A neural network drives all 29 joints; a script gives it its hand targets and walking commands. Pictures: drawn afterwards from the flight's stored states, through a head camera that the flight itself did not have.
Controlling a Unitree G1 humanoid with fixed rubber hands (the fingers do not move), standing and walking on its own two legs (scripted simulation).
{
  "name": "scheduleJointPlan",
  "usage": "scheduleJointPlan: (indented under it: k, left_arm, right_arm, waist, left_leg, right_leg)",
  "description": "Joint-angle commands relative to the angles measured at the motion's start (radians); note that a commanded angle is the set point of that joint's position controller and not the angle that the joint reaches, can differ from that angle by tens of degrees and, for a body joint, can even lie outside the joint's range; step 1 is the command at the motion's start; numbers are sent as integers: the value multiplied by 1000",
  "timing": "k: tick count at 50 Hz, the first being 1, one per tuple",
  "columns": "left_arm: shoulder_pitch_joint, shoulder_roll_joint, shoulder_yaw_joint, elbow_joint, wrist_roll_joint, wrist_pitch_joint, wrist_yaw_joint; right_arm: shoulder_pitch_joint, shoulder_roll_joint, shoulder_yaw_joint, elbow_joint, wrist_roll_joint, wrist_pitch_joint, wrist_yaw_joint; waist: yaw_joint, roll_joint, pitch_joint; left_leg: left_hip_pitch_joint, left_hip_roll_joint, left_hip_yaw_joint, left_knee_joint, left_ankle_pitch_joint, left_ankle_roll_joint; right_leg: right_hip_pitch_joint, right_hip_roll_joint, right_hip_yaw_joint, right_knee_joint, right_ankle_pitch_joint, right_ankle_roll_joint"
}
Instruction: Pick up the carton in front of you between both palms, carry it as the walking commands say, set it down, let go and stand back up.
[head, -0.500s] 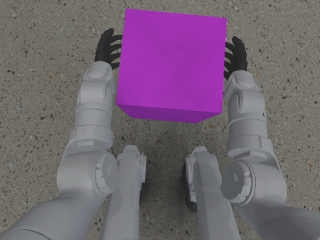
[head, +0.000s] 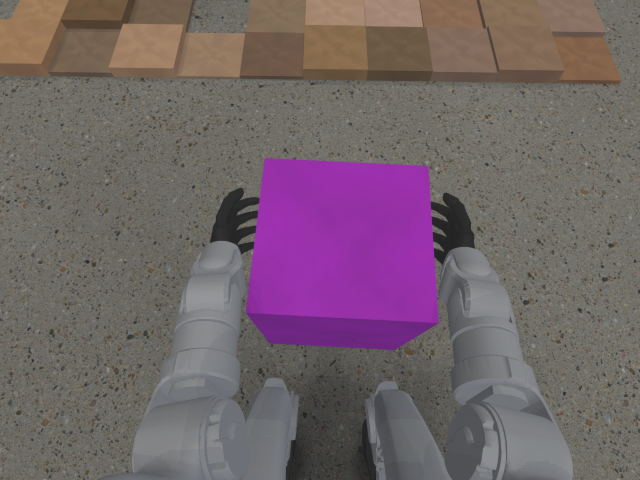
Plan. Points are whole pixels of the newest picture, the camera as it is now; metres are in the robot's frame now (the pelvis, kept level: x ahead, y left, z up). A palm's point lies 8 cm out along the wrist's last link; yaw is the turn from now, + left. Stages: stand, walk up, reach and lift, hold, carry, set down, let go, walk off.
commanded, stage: reach and lift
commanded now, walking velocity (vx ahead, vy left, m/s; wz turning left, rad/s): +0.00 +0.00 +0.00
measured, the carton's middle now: (338, 266) +0.39 +0.00 -0.10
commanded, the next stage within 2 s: hold in 1.62 s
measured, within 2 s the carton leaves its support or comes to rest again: neither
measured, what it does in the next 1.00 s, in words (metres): rises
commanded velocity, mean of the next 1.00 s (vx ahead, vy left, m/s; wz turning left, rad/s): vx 0.00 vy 0.00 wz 0.00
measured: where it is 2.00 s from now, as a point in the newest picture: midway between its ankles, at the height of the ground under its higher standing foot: (329, 476)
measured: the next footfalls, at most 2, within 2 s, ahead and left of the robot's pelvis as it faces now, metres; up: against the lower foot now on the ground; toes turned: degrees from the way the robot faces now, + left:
none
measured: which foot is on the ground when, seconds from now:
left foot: down 0.00-1.00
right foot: down 0.00-1.00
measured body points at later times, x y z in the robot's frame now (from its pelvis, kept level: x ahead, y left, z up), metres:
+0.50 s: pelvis +0.04 -0.01 +0.11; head +0.05 +0.00 +0.56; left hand +0.36 +0.15 +0.11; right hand +0.36 -0.16 +0.11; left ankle +0.07 +0.12 -0.61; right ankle +0.06 -0.13 -0.61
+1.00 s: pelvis +0.03 -0.01 +0.13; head +0.02 +0.00 +0.58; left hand +0.35 +0.15 +0.15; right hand +0.35 -0.16 +0.15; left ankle +0.07 +0.12 -0.61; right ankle +0.06 -0.13 -0.61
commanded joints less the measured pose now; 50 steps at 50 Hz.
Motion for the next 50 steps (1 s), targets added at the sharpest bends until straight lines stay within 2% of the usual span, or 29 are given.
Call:
scheduleJointPlan:
  k: [1, 12, 22, 28, 32, 36, 41, 50]
  left_arm:
    - [-501, -1072, -561, 34, -145, -13, -235]
    - [-308, -1063, -615, -48, -141, 10, -245]
    - [-158, -1048, -668, -151, -162, 97, -254]
    - [-116, -1028, -683, -225, -180, 180, -263]
    - [-116, -1000, -618, -199, -146, 221, -273]
    - [-186, -996, -561, -162, -119, 224, -285]
    - [-267, -1021, -589, -194, -137, 213, -291]
    - [-231, -1012, -600, -217, -134, 225, -279]
  right_arm:
    - [-539, 1053, 603, 47, 141, -4, 265]
    - [-336, 1061, 662, -4, 131, 18, 268]
    - [-185, 1043, 723, -108, 142, 103, 272]
    - [-136, 1026, 730, -165, 152, 185, 280]
    - [-143, 1002, 664, -136, 120, 223, 289]
    - [-213, 993, 607, -101, 96, 225, 300]
    - [-292, 1017, 632, -135, 109, 214, 307]
    - [-264, 993, 642, -161, 105, 226, 305]
  waist:
    - [2, 17, -598]
    - [12, 14, -424]
    - [14, 5, -235]
    - [17, -1, -86]
    - [17, 3, 44]
    - [17, 6, 94]
    - [16, 7, 15]
    - [17, 12, -7]
  left_leg:
    - [551, -107, 10, -219, 233, 8]
    - [822, -85, -18, -456, 350, 14]
    - [1081, -68, -28, -679, 461, 11]
    - [1193, -55, -25, -796, 419, 7]
    - [1198, -49, -18, -847, 307, 12]
    - [1189, -46, -12, -855, 218, 20]
    - [1223, -47, -9, -847, 247, 20]
    - [1267, -47, -9, -868, 299, 11]
  right_leg:
    - [372, 111, -40, -225, 212, -15]
    - [700, 84, 10, -469, 340, -28]
    - [982, 57, 24, -695, 466, -29]
    - [1095, 42, 23, -817, 422, -27]
    - [1091, 34, 19, -869, 309, -32]
    - [1077, 30, 11, -881, 208, -41]
    - [1115, 32, 9, -873, 240, -42]
    - [1154, 41, 1, -886, 292, -36]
